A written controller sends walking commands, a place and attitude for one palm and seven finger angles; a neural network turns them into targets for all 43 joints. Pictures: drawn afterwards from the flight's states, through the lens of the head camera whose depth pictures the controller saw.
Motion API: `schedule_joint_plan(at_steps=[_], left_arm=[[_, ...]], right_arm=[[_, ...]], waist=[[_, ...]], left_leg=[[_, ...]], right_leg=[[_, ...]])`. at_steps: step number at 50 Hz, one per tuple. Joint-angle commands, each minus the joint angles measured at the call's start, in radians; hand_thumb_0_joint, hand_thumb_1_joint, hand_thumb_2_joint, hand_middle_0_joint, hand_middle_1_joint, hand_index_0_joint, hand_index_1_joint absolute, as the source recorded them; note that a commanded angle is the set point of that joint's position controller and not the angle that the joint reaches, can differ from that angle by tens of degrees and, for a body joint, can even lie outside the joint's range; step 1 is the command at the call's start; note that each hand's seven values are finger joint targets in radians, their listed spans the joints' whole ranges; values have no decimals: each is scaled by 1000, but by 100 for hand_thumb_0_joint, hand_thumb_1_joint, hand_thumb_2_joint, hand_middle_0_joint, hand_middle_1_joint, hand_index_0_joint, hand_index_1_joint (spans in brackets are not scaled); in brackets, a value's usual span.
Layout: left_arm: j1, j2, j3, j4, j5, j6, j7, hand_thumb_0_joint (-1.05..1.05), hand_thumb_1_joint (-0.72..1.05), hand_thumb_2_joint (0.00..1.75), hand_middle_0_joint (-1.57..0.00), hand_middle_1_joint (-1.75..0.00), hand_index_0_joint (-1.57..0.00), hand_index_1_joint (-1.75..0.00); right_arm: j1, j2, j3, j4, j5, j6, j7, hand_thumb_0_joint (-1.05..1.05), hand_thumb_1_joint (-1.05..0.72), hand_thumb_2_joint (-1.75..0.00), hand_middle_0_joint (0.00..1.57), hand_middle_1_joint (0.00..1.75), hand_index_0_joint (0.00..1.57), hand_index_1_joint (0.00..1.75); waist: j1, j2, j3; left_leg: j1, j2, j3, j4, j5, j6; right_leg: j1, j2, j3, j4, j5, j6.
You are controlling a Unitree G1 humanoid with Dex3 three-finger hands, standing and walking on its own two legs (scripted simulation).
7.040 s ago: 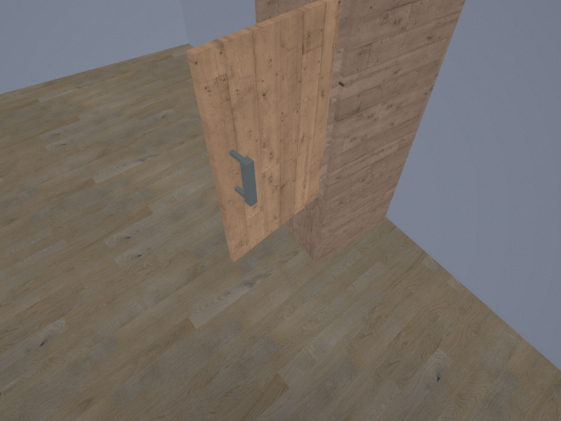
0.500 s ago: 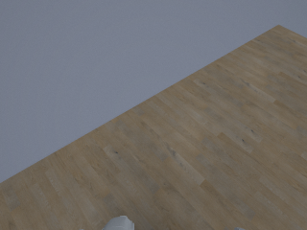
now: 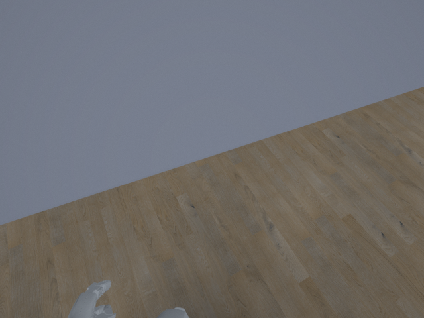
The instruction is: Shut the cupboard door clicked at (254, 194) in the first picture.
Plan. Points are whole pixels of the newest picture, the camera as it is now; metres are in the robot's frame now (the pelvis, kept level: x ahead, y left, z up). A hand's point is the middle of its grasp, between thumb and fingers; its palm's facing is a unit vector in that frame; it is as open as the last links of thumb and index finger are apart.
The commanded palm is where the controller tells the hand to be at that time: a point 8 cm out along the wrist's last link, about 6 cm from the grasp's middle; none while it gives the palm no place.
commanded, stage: walk to a spot facing it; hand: left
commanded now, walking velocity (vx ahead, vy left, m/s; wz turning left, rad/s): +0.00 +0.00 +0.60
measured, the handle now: out of the picture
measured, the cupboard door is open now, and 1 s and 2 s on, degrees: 100 100 100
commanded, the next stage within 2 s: none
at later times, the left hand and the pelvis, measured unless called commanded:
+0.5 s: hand out of the picture +0.00 +0.24 -0.17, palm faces +0.34 -0.91 -0.25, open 7.4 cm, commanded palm none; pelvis +0.00 +0.00 +0.01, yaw +18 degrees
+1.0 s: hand out of the picture -0.02 +0.15 -0.15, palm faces +0.59 -0.78 -0.22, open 7.4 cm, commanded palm none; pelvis +0.04 -0.05 +0.01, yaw +38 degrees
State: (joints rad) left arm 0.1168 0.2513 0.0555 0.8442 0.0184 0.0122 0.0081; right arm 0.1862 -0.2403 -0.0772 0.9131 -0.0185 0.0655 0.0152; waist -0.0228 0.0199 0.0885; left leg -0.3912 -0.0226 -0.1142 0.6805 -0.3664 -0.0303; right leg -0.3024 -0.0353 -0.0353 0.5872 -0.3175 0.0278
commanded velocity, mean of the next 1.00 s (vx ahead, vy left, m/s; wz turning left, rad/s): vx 0.00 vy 0.00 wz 0.60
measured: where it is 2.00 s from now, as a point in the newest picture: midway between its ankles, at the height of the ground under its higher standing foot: (185, 313)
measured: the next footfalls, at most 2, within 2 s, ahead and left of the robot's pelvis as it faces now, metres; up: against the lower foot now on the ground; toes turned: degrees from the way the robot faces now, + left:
left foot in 0.34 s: +0.03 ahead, +0.12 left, +0.00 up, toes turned +18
right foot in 0.72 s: +0.11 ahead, -0.13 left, +0.00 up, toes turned +25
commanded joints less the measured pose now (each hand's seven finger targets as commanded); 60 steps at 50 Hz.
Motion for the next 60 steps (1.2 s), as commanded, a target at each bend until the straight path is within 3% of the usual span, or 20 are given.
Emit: schedule_joint_plan(at_steps=[1, 5, 11, 14, 15, 16, 17, 23, 33, 34, 36, 37, 41, 47, 51, 52, 53, 54, 57, 60], left_arm=[[84, 172, 36, -44, 1, -22, 28, 0, 90, 90, -20, -30, -20, -30], [74, 123, 24, -49, 2, -26, 29, 0, 90, 90, -20, -30, -20, -30], [159, 180, 47, -4, 8, -23, 24, 0, 90, 90, -20, -30, -20, -30], [134, 181, 55, -2, 2, -19, 18, 0, 90, 90, -20, -30, -20, -30], [114, 171, 53, -10, -7, -14, 14, 0, 90, 90, -20, -30, -20, -30], [113, 103, 44, -44, -13, -5, 6, 0, 90, 90, -20, -30, -20, -30], [46, 78, 23, -84, -5, 2, 8, 0, 90, 90, -20, -30, -20, -30], [54, 88, 35, -15, 1, 22, -4, 0, 90, 90, -20, -30, -20, -30], [94, 89, 31, -36, -8, 3, 3, 0, 90, 90, -20, -30, -20, -30], [141, 110, 38, -26, -9, -4, 9, 0, 90, 90, -20, -30, -20, -30], [169, 249, 63, -34, 16, -16, 21, 0, 90, 90, -20, -30, -20, -30], [131, 217, 49, -43, 6, -16, 24, 0, 90, 90, -20, -30, -20, -30], [44, 117, 26, -62, 2, -22, 26, 0, 90, 90, -20, -30, -20, -30], [148, 175, 45, -15, 9, -23, 25, 0, 90, 90, -20, -30, -20, -30], [138, 184, 56, -3, -1, -17, 15, 0, 90, 90, -20, -30, -20, -30], [122, 170, 55, -11, -8, -12, 11, 0, 90, 90, -20, -30, -20, -30], [116, 103, 42, -47, -11, -7, 4, 0, 90, 90, -20, -30, -20, -30], [42, 79, 23, -87, -5, 0, 7, 0, 90, 90, -20, -30, -20, -30], [-11, 89, 35, -52, 1, 12, 0, 0, 90, 90, -20, -30, -20, -30], [29, 82, 36, -22, 5, 4, -25, 0, 90, 90, -20, -30, -20, -30]], right_arm=[[-68, -114, -36, -99, 0, -14, -2, 0, -90, -90, 20, 30, 20, 30], [-75, -72, -16, -75, 5, -6, 14, 0, -90, -90, 20, 30, 20, 30], [-136, -48, 3, -93, 11, -18, 19, 0, -90, -90, 20, 30, 20, 30], [-62, -73, -3, -81, 9, -27, 14, 0, -90, -90, 20, 30, 20, 30], [5, -116, -15, -64, 4, -34, 13, 0, -90, -90, 20, 30, 20, 30], [80, -236, -45, -59, -7, -42, 6, 0, -90, -90, 20, 30, 20, 30], [140, -293, -57, -43, -3, -34, -2, 0, -90, -90, 20, 30, 20, 30], [-35, -196, -24, -82, -3, -49, -30, 0, -90, -90, 20, 30, 20, 30], [-55, -209, -48, -90, -3, -30, -19, 0, -90, -90, 20, 30, 20, 30], [-72, -185, -45, -101, 3, -27, -17, 0, -90, -90, 20, 30, 20, 30], [-85, -92, -32, -143, 10, -31, -5, 0, -90, -90, 20, 30, 20, 30], [-80, -127, -38, -134, -2, -24, -2, 0, -90, -90, 20, 30, 20, 30], [-66, -83, -24, -83, 3, -6, 13, 0, -90, -90, 20, 30, 20, 30], [-136, -49, -2, -95, 10, -15, 21, 0, -90, -90, 20, 30, 20, 30], [-63, -76, -5, -80, 7, -30, 14, 0, -90, -90, 20, 30, 20, 30], [-2, -124, -19, -66, 3, -36, 12, 0, -90, -90, 20, 30, 20, 30], [64, -233, -46, -65, -5, -42, 7, 0, -90, -90, 20, 30, 20, 30], [134, -288, -57, -43, -4, -35, -3, 0, -90, -90, 20, 30, 20, 30], [36, -220, -37, -65, -11, -44, -28, 0, -90, -90, 20, 30, 20, 30], [-6, -196, -26, -73, -12, -61, -24, 0, -90, -90, 20, 30, 20, 30]], waist=[[35, -271, -110], [25, -226, -111], [71, -233, -122], [22, -193, -150], [-23, -97, -181], [-61, 213, -227], [-86, 269, -216], [13, 135, -131], [36, 157, -145], [63, 103, -160], [91, -323, -130], [65, -255, -111], [12, -226, -86], [68, -221, -114], [23, -191, -146], [-18, -89, -176], [-51, 208, -222], [-85, 255, -212], [-39, 192, -128], [-3, 140, -111]], left_leg=[[-230, 35, 46, 550, -170, -18], [-170, 53, 135, 400, -88, -49], [-51, 27, 219, 81, -87, -30], [121, 19, 228, -136, 61, -7], [283, 58, 180, -244, 214, 17], [457, 331, -190, -284, 516, 147], [436, 473, -329, -310, 709, 273], [211, 248, -116, -348, 371, 174], [73, 182, -217, -253, 344, 150], [-6, 142, -206, -202, 269, 116], [-248, -66, 74, 236, -235, -13], [-217, -3, 30, 421, -219, -2], [-181, 47, 107, 465, -78, -39], [-73, 33, 200, 124, -97, -35], [137, 9, 228, -157, 88, -6], [298, 66, 162, -244, 245, 24], [466, 331, -193, -272, 567, 147], [440, 460, -318, -295, 748, 272], [238, 320, -245, -376, 186, 216], [205, 250, -178, -402, 27, 181]], right_leg=[[167, -368, 279, -272, 343, -181], [225, -276, 33, -209, 608, -138], [279, -320, -7, -145, 689, -142], [202, -310, -62, -34, 598, -87], [83, -292, -104, 92, 480, -41], [-194, -145, -157, 332, -47, 44], [-310, -86, -62, 493, -373, 54], [-244, -69, 37, 531, -87, 57], [86, 38, -7, 2, -7, 37], [212, 11, 12, -149, 60, 28], [274, -436, 429, -363, 67, -148], [163, -438, 375, -341, 108, -194], [167, -281, 68, -241, 461, -149], [270, -319, 4, -171, 620, -150], [194, -301, -73, -22, 582, -77], [67, -282, -110, 107, 464, -30], [-198, -140, -156, 341, -53, 48], [-301, -86, -63, 491, -370, 51], [-312, -89, 47, 583, -175, 44], [-264, -66, 22, 463, -102, 41]])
